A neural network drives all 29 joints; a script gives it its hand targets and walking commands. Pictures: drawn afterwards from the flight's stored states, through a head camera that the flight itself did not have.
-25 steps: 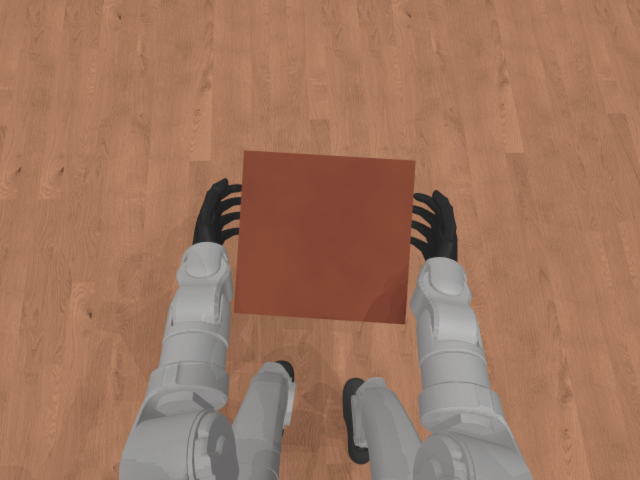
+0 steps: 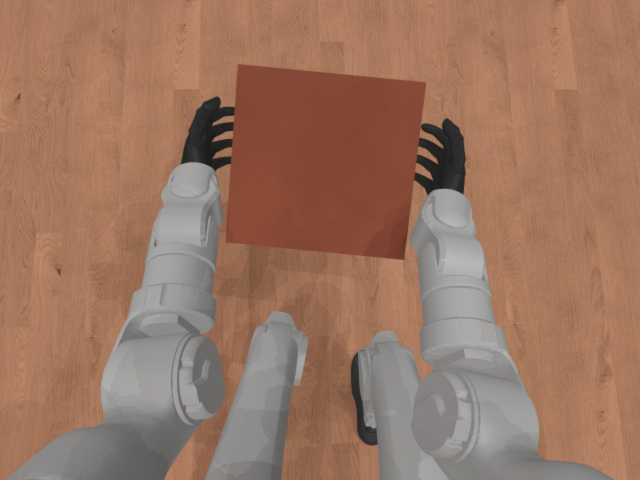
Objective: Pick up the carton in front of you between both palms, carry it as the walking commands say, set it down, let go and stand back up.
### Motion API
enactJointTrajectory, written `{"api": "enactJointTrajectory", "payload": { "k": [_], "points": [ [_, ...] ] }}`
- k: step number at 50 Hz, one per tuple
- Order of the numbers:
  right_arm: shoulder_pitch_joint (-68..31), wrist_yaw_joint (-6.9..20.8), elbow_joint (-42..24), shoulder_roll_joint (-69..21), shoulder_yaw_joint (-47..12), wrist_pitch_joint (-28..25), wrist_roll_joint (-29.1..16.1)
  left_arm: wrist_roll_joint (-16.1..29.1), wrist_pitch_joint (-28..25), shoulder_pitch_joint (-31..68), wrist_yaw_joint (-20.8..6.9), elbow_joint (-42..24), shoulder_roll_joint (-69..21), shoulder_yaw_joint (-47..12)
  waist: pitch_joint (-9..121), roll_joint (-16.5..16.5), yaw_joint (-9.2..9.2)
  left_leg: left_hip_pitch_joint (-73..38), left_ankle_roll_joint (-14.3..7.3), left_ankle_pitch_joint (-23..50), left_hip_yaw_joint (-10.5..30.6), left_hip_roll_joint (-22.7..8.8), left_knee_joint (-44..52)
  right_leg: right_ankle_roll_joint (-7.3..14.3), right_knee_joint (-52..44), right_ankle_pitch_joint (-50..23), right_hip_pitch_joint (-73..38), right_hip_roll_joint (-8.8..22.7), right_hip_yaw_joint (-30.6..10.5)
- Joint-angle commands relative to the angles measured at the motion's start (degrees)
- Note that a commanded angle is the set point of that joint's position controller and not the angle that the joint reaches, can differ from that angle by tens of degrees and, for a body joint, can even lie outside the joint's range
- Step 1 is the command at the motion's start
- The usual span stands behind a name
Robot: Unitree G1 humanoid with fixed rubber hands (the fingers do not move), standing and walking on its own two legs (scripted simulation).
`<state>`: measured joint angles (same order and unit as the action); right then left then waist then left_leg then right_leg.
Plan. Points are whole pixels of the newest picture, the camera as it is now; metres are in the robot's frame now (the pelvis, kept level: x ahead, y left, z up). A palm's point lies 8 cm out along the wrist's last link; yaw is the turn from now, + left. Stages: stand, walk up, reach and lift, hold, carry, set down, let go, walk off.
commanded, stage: set down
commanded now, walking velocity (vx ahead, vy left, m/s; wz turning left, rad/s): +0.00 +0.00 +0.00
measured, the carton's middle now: (323, 172) +0.49 +0.06 -0.18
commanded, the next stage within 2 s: none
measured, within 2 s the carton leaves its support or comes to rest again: rests again in 1.52 s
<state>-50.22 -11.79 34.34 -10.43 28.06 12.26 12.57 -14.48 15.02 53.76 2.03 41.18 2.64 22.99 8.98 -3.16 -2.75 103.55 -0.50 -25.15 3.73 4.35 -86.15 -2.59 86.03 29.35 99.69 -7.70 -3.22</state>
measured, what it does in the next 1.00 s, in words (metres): lowers itself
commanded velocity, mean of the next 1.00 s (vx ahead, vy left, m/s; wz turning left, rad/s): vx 0.00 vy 0.00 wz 0.00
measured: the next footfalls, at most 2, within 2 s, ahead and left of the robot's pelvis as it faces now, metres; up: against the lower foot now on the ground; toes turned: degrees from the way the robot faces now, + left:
none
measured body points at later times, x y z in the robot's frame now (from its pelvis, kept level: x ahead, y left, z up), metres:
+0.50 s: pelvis -0.02 +0.00 -0.11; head +0.31 +0.07 +0.19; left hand +0.50 +0.24 -0.25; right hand +0.51 -0.06 -0.24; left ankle +0.09 +0.10 -0.53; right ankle +0.07 -0.13 -0.53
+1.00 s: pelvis -0.02 +0.01 -0.17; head +0.35 +0.06 +0.08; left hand +0.53 +0.25 -0.34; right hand +0.53 -0.05 -0.34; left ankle +0.09 +0.10 -0.53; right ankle +0.07 -0.12 -0.53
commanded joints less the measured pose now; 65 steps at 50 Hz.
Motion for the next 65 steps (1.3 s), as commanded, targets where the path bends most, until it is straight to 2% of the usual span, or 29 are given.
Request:
{"api": "enactJointTrajectory", "payload": {
  "k": [1, 11, 22, 35, 38, 42, 45, 48, 56, 65],
  "points": [
    [-37.4, 14.32, 3.94, -47.41, -31.52, -0.63, -6.24, 7.7, -1.82, 32.71, -14.91, 0.8, -49.07, -27.85, 54.77, 4.56, -2.35, -41.28, 1.78, 18.83, -2.74, 3.44, 4.0, -0.65, -3.32, -10.67, -12.88, -5.05, 5.19],
    [-47.27, 12.82, 5.33, -44.36, -29.23, 0.07, -8.13, 9.6, -0.91, 41.54, -14.33, 2.01, -44.45, -27.42, 56.05, 5.36, -3.69, -36.19, 2.24, 16.86, -3.49, 3.32, -3.56, -0.75, 5.83, -8.1, -5.92, -5.73, 6.74],
    [-56.22, 11.76, 7.58, -39.6, -25.44, 0.31, -8.91, 10.65, -0.69, 49.75, -14.89, 5.05, -38.59, -25.34, 53.08, 5.64, -4.35, -29.95, 2.3, 16.41, -3.93, 2.64, -11.2, -0.67, 14.44, -6.64, 0.08, -5.94, 8.08],
    [-66.72, 10.74, 7.9, -33.94, -27.18, -0.3, -14.2, 15.29, -1.26, 59.81, -15.5, 6.64, -30.93, -26.99, 51.18, 5.85, -5.65, -28.62, 2.0, 20.09, -4.14, 1.12, -20.87, -0.4, 24.57, -7.71, 2.95, -5.37, 9.08],
    [-68.54, 10.95, 7.42, -33.48, -27.84, -0.41, -14.79, 16.87, -1.63, 62.5, -16.32, 5.6, -30.12, -26.82, 47.5, 3.33, -6.78, -22.72, 1.6, 19.84, -3.84, 1.11, -22.06, 0.1, 26.58, -8.62, 2.04, -5.07, 8.68],
    [-69.34, 10.88, 5.97, -34.84, -31.07, -1.09, -16.91, 18.8, -2.29, 62.01, -16.78, 5.5, -29.44, -27.08, 48.6, 0.61, -7.81, -25.8, 0.85, 27.37, -3.29, 1.15, -24.64, -0.08, 28.26, -12.7, 1.41, -5.06, 8.92],
    [-67.4, 11.31, 7.11, -35.93, -32.02, -1.26, -17.48, 18.37, -2.22, 59.01, -17.0, 7.28, -29.49, -26.04, 46.26, -0.79, -8.05, -26.01, 0.39, 29.28, -2.63, 1.19, -25.52, -0.16, 28.64, -12.7, 3.81, -5.28, 9.12],
    [-65.77, 11.8, 9.24, -35.73, -30.41, -1.07, -16.68, 17.28, -2.01, 57.91, -17.93, 9.39, -29.43, -24.34, 41.31, -0.93, -7.96, -21.72, 0.0, 26.7, -2.64, 1.09, -25.85, 0.17, 28.67, -11.45, 5.56, -5.25, 8.76],
    [-64.46, 12.52, 14.15, -32.05, -24.55, -0.05, -13.11, 13.05, -1.15, 56.2, -19.9, 15.21, -26.03, -19.26, 29.47, -2.15, -8.2, -8.69, -1.38, 14.21, -3.08, 0.48, -25.74, 0.75, 28.57, -5.88, 6.34, -4.84, 7.52],
    [-60.47, 13.18, 18.54, -28.83, -20.4, 0.92, -9.79, 10.31, -0.49, 53.18, -21.34, 19.36, -22.07, -15.18, 21.74, -4.07, -7.75, -3.2, -2.36, 9.37, -2.34, -0.06, -26.29, 0.77, 28.48, -3.07, 8.19, -4.47, 7.27]
  ]
}}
